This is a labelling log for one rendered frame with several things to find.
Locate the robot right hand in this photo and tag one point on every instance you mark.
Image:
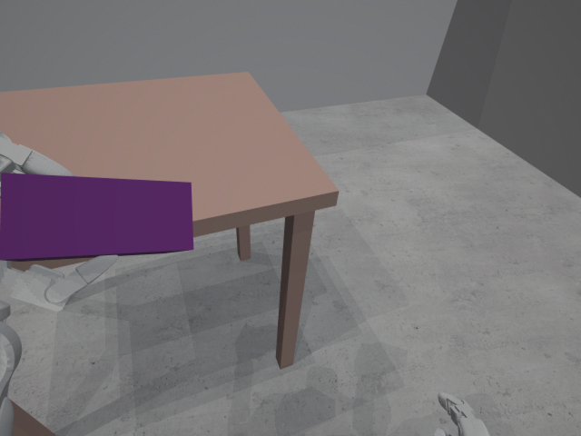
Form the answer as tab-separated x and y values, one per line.
462	415

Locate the sponge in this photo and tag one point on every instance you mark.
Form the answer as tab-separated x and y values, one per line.
52	217

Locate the robot left hand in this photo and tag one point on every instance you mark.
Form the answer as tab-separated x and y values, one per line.
40	285

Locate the left robot forearm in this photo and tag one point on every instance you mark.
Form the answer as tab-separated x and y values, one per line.
10	355

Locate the table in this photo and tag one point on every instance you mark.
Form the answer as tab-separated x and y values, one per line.
219	132

